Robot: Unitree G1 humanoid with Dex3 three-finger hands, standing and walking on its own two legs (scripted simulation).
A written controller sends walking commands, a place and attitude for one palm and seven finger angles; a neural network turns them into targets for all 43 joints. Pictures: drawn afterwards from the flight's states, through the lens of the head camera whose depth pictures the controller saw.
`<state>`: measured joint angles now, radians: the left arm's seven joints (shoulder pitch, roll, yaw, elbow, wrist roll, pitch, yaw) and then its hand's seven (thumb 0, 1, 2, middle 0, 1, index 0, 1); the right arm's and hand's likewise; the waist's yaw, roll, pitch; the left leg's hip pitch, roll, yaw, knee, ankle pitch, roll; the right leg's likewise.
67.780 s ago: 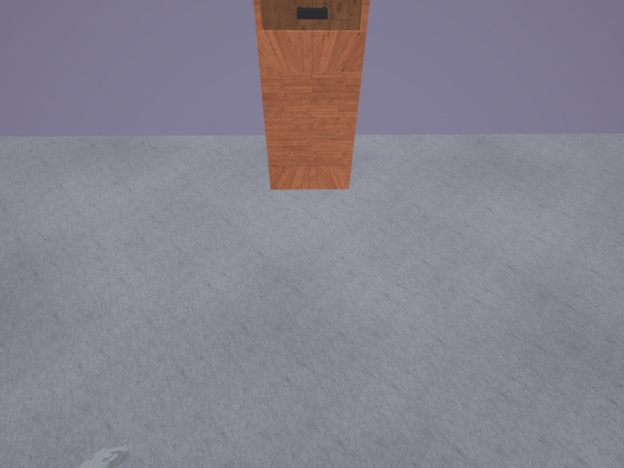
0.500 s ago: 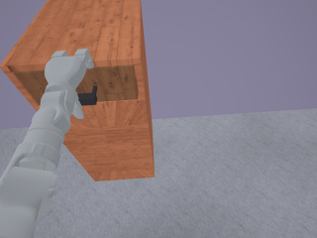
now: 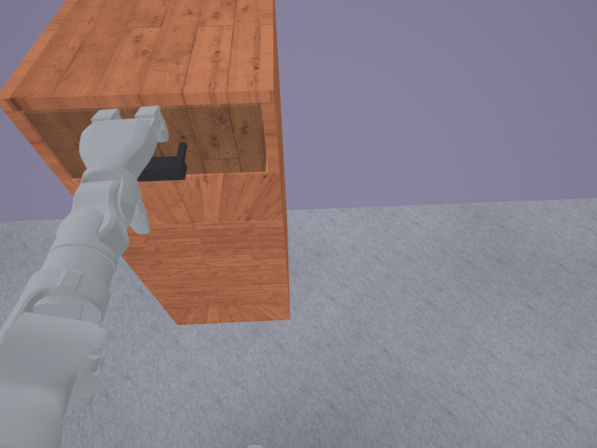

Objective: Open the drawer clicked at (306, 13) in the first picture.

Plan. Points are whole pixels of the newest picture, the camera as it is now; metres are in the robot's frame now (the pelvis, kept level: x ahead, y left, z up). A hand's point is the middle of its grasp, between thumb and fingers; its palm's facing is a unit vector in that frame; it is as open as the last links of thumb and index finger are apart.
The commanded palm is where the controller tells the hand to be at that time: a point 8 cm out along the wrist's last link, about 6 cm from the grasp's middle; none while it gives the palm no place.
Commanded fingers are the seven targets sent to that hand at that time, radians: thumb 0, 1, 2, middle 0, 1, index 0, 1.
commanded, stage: lower the fingers behind the handle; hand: left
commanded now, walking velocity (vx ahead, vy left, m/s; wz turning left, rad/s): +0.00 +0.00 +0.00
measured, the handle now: (153, 159) +0.53 +0.23 +0.06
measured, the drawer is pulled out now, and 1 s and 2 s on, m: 0.00 0.00 0.00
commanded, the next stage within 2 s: lift the fingers back up to retry in 1.08 s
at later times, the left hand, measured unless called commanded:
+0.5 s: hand (155, 177) +0.48 +0.22 +0.07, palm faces +0.01 -0.03 -1.00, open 13.6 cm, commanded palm +0.46 +0.21 +0.11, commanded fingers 0.00 -0.50 0.30 -0.30 -1.20 -0.30 -1.20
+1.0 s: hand (156, 177) +0.48 +0.22 +0.07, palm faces +0.00 -0.02 -1.00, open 13.7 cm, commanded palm +0.46 +0.22 +0.10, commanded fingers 0.00 -0.50 0.30 -0.30 -1.20 -0.30 -1.20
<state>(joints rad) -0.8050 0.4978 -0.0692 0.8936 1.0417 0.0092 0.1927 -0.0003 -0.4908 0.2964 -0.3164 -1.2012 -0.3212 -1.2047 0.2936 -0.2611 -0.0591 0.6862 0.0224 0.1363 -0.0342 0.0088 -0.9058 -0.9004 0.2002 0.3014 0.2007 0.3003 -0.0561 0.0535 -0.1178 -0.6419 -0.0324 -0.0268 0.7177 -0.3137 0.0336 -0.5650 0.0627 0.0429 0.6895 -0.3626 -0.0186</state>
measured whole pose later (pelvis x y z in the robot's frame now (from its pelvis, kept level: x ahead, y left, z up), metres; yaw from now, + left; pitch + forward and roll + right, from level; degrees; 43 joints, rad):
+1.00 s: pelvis -0.01 +0.00 -0.01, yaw -1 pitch +16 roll -2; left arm -0.90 0.49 -0.09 1.03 1.06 0.03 0.21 0.00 -0.49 0.30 -0.32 -1.20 -0.30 -1.35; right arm 0.37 -0.25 -0.03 0.66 0.02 0.15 -0.04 0.01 -0.90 -0.90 0.20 0.30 0.20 0.30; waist -0.10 0.04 -0.15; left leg -0.76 -0.02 -0.02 0.80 -0.33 0.04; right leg -0.68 0.08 0.04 0.76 -0.37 -0.01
